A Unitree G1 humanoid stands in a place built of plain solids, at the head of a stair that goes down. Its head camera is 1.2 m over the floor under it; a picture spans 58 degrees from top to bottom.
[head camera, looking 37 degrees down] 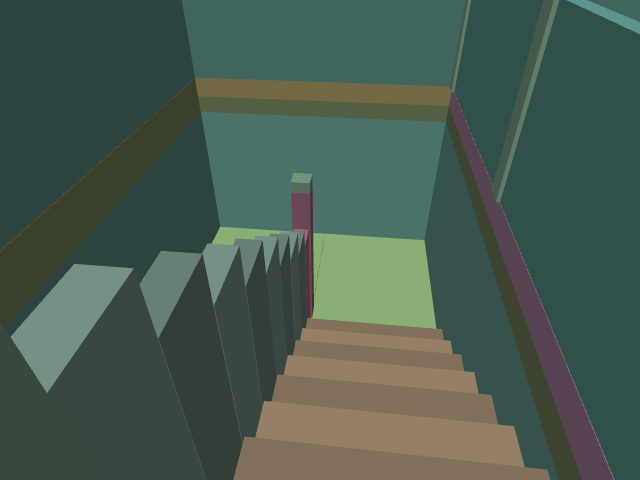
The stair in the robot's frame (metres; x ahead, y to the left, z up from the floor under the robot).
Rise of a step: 0.18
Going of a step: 0.27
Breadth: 1.09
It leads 6 degrees to the right of straight ahead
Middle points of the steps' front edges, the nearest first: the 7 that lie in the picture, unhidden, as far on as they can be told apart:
0.79 -0.26 -0.36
1.06 -0.29 -0.55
1.33 -0.32 -0.73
1.60 -0.35 -0.91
1.87 -0.38 -1.09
2.13 -0.41 -1.28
2.40 -0.44 -1.46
